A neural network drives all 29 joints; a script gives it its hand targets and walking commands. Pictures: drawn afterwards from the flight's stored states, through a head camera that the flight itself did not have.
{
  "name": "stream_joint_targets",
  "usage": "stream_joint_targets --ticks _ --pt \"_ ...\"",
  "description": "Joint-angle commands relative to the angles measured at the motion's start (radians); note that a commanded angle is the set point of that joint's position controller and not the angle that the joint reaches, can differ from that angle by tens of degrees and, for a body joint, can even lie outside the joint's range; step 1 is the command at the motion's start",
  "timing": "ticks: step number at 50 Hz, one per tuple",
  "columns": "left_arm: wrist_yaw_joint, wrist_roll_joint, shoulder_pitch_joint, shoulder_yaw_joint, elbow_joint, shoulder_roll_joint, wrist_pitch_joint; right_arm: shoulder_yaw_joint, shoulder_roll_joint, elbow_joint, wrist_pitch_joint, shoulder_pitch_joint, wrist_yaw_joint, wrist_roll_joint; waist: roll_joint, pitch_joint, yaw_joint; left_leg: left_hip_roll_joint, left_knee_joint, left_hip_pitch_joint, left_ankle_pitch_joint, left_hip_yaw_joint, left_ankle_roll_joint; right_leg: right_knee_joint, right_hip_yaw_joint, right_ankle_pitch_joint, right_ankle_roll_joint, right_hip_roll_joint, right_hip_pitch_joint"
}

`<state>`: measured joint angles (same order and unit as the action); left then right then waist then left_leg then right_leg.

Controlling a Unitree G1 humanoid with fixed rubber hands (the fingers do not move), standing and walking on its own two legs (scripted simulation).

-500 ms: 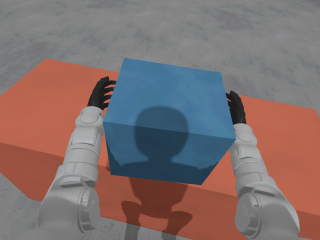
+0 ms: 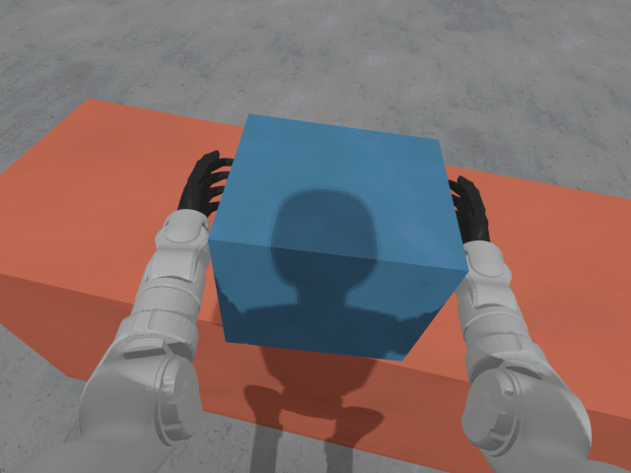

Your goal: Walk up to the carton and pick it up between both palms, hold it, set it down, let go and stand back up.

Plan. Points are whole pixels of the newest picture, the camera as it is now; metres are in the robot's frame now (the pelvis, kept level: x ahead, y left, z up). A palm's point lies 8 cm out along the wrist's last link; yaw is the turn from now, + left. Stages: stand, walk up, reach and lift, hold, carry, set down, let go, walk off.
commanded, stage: set down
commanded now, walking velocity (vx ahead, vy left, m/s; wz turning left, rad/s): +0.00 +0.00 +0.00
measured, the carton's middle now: (329, 243) +0.43 +0.03 +0.04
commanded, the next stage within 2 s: none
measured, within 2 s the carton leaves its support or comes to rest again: rests again in 0.86 s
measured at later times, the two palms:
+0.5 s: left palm (207, 216) +0.42 +0.20 +0.07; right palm (463, 240) +0.44 -0.16 +0.06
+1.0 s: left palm (205, 226) +0.41 +0.21 +0.05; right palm (460, 246) +0.44 -0.16 +0.06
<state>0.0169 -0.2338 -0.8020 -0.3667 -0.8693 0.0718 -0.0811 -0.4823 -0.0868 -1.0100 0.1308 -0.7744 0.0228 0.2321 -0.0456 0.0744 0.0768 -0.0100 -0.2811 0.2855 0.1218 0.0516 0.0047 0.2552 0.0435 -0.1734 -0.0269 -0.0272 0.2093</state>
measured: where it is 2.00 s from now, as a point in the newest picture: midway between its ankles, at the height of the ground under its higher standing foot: outside the picture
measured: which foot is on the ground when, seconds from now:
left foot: down 0.00-1.00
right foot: down 0.00-1.00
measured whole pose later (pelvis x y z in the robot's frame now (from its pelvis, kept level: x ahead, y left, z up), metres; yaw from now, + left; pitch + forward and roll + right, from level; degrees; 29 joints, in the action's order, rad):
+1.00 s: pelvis +0.00 +0.00 -0.01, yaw -1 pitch +16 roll +0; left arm -0.01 -0.24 -0.87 -0.43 -1.09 0.09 0.12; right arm -0.59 -0.09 -1.10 0.23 -0.85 0.04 0.34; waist -0.03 0.14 0.08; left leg -0.02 -0.32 0.49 0.11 0.06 0.01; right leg 0.31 0.04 -0.17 -0.03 -0.03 0.42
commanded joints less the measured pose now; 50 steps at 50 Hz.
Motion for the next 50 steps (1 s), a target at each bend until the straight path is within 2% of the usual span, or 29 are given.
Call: stream_joint_targets --ticks 1,25,31,41,50 --pt "0.056 0.016 -0.614 0.222 0.123 -0.492 0.066 0.247 0.447 0.156 0.098 -0.703 0.127 0.028 0.037 0.587 0.003 -0.019 -0.079 -0.363 -0.469 0.048 -0.04 0.033 0.055 0.388 0.068 0.023 -0.106" --pt "0.046 0.006 -0.653 0.152 0.001 -0.483 0.168 0.215 0.506 0.067 0.139 -0.701 0.137 0.108 0.01 0.718 0.017 -0.031 -0.133 -0.321 -0.567 0.043 -0.016 0.093 0.052 0.53 0.09 0.043 -0.009" --pt "0.049 0.009 -0.656 0.148 -0.033 -0.482 0.205 0.221 0.517 0.041 0.158 -0.691 0.133 0.118 0.002 0.733 0.017 -0.031 -0.133 -0.276 -0.551 0.045 -0.013 0.108 0.046 0.561 0.092 0.047 -0.023" --pt "0.045 -0.003 -0.675 0.131 -0.09 -0.466 0.239 0.175 0.502 -0.014 0.164 -0.675 0.141 0.132 0.012 0.701 0.01 -0.03 -0.111 -0.211 -0.441 0.053 -0.015 0.1 0.04 0.465 0.079 0.042 -0.031" --pt "0.035 -0.022 -0.672 0.113 -0.1 -0.461 0.248 0.124 0.478 -0.043 0.166 -0.66 0.157 0.151 0.036 0.678 0.005 -0.036 -0.116 -0.243 -0.436 0.052 -0.021 0.073 0.05 0.344 0.061 0.034 0.035"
